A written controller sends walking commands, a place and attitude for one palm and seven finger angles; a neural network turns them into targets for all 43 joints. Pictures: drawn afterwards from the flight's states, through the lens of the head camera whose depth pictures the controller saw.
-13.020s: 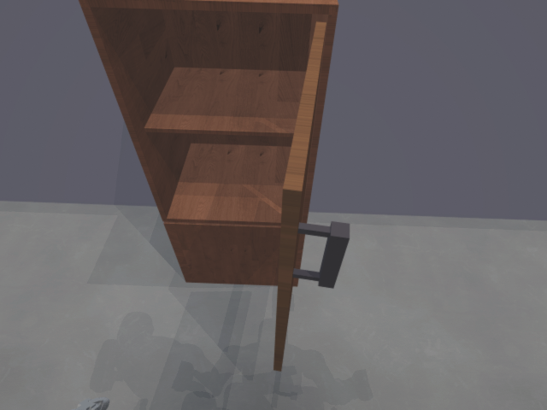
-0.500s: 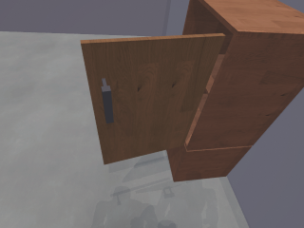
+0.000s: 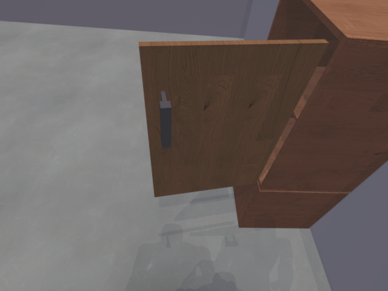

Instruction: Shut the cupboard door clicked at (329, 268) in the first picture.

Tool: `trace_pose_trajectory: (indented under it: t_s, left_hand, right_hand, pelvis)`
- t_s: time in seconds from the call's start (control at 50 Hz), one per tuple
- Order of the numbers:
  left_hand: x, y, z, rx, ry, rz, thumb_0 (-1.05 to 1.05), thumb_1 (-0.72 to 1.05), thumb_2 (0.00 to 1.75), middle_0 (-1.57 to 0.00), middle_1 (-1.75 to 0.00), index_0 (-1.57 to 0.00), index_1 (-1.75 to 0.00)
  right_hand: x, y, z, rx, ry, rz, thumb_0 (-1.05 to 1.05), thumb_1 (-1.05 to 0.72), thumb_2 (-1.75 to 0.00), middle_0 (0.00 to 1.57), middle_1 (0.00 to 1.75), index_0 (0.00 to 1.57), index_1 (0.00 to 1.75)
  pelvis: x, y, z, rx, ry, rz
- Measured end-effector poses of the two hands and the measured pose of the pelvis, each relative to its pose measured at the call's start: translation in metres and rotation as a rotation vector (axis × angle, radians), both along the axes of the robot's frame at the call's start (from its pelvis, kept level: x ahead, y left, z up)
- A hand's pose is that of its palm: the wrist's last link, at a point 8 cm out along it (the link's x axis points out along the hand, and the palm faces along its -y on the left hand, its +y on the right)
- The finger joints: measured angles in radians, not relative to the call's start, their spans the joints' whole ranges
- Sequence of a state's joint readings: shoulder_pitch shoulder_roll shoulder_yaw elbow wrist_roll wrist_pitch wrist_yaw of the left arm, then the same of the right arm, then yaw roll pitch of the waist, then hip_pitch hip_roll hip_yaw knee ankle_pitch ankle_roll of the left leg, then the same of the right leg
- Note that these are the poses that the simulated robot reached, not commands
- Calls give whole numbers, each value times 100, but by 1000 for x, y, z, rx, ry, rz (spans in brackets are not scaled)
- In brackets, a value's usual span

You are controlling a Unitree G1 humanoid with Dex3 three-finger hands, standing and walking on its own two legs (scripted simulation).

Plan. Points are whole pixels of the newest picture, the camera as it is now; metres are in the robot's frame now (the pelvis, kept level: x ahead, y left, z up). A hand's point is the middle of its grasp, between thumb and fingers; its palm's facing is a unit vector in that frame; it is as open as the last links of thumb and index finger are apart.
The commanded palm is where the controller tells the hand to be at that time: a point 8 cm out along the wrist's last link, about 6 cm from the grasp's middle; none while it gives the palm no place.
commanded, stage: shuffle to correct the standing spot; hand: left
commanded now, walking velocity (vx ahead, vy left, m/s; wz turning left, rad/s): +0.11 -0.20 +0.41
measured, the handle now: (164, 119) +0.47 +0.11 +0.08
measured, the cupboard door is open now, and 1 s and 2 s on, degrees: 100 100 100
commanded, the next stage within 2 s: come to a stop and stand still in 1.14 s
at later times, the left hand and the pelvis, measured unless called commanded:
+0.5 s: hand out of the picture +0.02 +0.13 -0.18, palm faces +0.17 -0.97 -0.18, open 7.3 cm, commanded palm none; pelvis +0.02 -0.05 -0.01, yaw +8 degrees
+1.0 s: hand out of the picture +0.04 +0.07 -0.18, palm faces +0.23 -0.96 -0.13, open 7.3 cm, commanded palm none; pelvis +0.06 -0.10 +0.01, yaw +13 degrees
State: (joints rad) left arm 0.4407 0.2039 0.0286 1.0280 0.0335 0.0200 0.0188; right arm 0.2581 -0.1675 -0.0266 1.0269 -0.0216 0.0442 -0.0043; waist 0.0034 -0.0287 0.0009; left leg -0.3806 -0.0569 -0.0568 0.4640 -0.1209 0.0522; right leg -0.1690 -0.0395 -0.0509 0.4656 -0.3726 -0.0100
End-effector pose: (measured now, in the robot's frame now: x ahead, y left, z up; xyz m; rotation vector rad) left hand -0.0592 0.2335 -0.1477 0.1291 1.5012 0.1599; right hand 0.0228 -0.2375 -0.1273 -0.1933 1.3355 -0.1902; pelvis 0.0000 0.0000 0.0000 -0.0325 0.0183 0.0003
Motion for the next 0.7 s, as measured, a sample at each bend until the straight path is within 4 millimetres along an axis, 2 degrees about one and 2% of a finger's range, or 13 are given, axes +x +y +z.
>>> trace_pose_trajectory:
  t_s: [0.1, 0.18, 0.22, 0.28, 0.36, 0.46, 0.52, 0.58, 0.7]
  left_hand:
    - [-24, -18, -2, -1, 16, 86, 0, 91, 89, -20, -29, -20, -30]
    - [-25, -31, -19, -44, 24, 119, 0, 91, 89, -20, -29, -20, -30]
    - [-19, -36, -28, -65, 23, 112, 0, 91, 89, -20, -29, -20, -30]
    - [1, -41, -27, -76, -10, 86, 0, 91, 89, -20, -29, -20, -30]
    - [35, -45, -15, -63, -104, 87, 0, 91, 89, -20, -29, -20, -30]
    - [63, -50, -2, -9, -197, 96, 0, 92, 89, -20, -29, -20, -30]
    - [65, -55, -3, 32, -214, 110, 0, 92, 89, -20, -29, -20, -30]
    - [60, -65, -2, 36, -201, 152, 0, 92, 89, -20, -29, -20, -30]
    - [58, -86, -15, -14, -177, 207, 0, 91, 89, -20, -29, -20, -30]
  right_hand:
    - [18, -11, 3, -15, -5, 53, 0, -91, -90, 20, 30, 20, 30]
    - [45, -11, 0, -34, -65, 102, 0, -91, -90, 20, 30, 20, 30]
    - [54, -9, -3, -42, -93, 115, 0, -91, -90, 20, 30, 20, 30]
    - [59, -7, 1, -33, -112, 121, 0, -91, -90, 20, 30, 20, 30]
    - [59, -8, 3, -8, -103, 129, 0, -91, -90, 20, 30, 20, 30]
    - [62, -27, -3, 14, -79, 132, 0, -92, -90, 20, 30, 21, 30]
    - [65, -41, -12, 25, -59, 130, 0, -91, -90, 20, 30, 21, 30]
    - [70, -50, -10, 22, -31, 149, 0, -91, -90, 20, 30, 20, 30]
    - [83, -51, -3, 1, -18, 195, 0, -91, -90, 20, 30, 20, 30]
  pelvis:
    - [4, -9, -2, 7, 0, 49]
    - [14, -6, -12, -4, -12, 90]
    - [14, -7, -17, 11, -19, 97]
    - [14, -13, -13, 32, -26, 83]
    - [13, -21, -4, 23, -19, 100]
    - [18, -38, -2, 15, -15, 129]
    - [23, -53, -8, 28, -10, 142]
    - [29, -61, -6, 11, -11, 178]
    - [43, -66, -7, -6, -7, 226]
